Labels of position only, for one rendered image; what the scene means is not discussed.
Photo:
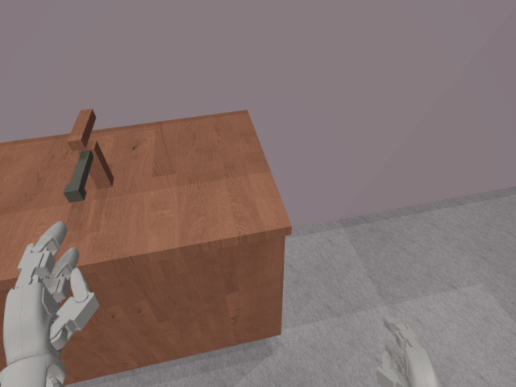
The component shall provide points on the tap lever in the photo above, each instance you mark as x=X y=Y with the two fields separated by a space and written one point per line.
x=75 y=191

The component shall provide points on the robot left forearm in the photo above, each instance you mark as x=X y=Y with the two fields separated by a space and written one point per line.
x=43 y=370

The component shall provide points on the counter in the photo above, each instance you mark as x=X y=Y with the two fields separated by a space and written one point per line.
x=181 y=236

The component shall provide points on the left robot hand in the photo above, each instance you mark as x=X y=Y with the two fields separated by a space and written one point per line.
x=33 y=304

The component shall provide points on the right robot hand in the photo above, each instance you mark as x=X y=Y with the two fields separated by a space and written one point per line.
x=414 y=364

